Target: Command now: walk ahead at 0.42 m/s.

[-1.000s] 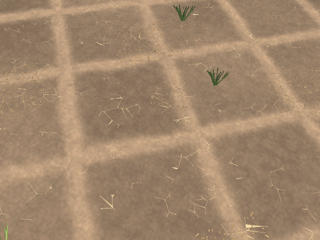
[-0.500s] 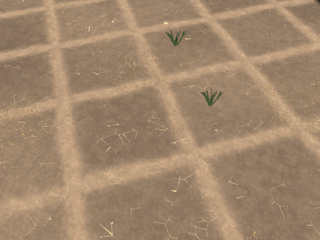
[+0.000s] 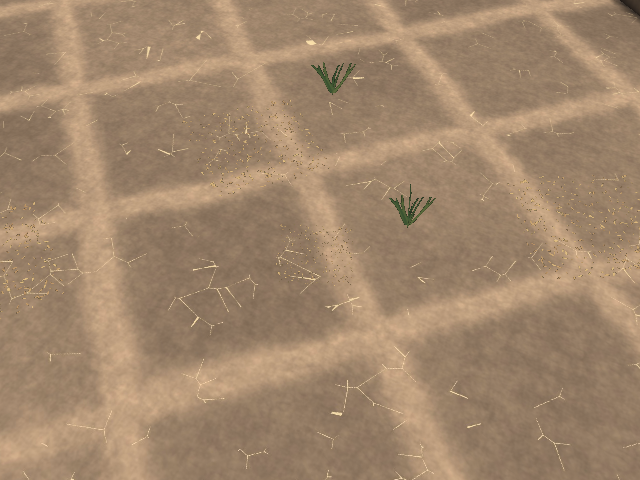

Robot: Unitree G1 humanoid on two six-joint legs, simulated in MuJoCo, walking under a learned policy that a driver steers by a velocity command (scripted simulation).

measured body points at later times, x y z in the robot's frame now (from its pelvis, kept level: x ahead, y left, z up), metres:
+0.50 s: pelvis +0.25 -0.06 +0.00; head +0.26 -0.05 +0.45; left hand +0.24 +0.22 -0.13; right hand +0.42 -0.31 -0.11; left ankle +0.37 +0.13 -0.67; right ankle +0.22 -0.15 -0.75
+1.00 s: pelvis +0.52 +0.06 +0.00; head +0.54 +0.09 +0.45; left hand +0.58 +0.39 -0.09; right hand +0.70 -0.16 -0.10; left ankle +0.48 +0.12 -0.75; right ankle +0.71 -0.07 -0.67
